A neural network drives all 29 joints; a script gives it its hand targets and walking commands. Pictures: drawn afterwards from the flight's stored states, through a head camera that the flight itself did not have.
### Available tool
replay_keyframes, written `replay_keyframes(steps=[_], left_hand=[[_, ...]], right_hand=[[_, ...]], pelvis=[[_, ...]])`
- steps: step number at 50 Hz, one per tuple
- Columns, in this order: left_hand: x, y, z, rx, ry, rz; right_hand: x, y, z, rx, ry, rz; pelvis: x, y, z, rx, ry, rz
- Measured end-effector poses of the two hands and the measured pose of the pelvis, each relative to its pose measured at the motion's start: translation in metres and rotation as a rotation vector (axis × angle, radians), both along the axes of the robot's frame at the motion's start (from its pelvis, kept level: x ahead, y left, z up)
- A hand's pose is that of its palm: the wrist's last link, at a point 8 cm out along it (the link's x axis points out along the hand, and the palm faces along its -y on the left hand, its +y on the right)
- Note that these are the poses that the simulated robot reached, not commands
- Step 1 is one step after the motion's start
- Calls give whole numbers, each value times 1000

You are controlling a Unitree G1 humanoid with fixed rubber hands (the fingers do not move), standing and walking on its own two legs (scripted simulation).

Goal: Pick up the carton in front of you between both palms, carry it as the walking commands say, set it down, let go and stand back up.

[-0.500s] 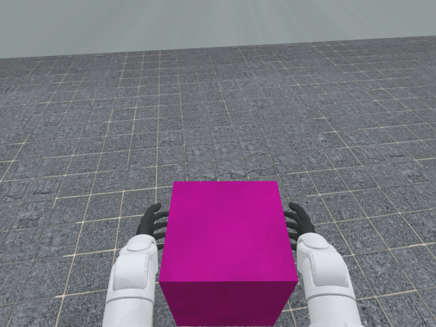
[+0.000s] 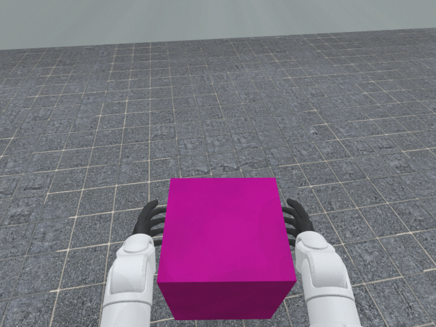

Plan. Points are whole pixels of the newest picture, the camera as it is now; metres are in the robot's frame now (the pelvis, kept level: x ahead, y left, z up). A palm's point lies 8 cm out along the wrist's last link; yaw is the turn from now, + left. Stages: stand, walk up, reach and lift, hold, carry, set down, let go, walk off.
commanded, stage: hold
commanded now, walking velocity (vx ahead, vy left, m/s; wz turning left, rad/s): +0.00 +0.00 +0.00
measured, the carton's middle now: (223, 252) +0.30 +0.01 -0.05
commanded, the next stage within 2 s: set down in 0.30 s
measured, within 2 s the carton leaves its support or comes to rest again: neither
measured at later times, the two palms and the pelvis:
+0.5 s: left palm (141, 242) +0.27 +0.16 +0.04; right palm (308, 251) +0.26 -0.14 +0.04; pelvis -0.05 +0.02 -0.01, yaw -4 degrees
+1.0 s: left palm (166, 260) +0.33 +0.14 -0.17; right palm (284, 260) +0.33 -0.15 -0.16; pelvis -0.06 +0.01 -0.09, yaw -4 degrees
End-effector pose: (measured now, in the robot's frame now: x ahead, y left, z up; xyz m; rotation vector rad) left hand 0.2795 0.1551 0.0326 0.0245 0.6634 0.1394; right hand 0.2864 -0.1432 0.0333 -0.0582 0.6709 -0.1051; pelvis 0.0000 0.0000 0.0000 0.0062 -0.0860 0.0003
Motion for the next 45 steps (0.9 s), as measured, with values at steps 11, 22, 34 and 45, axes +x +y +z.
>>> replay_keyframes(steps=[11,22,34,45], left_hand=[[-15,-7,6,-6,-12,-41],[-19,3,7,-57,-20,-19],[24,-13,-19,-62,14,-35],[41,-12,-146,-20,25,-16]], right_hand=[[-29,-7,6,10,-12,-50],[-36,3,7,36,-21,-79],[-3,-13,-21,27,15,-101],[32,-12,-145,-7,29,-30]], pelvis=[[-25,5,-2,-3,-60,-19],[-45,19,-7,-8,-91,-53],[-57,28,-24,-2,-20,-79],[-66,18,-60,8,331,-68]])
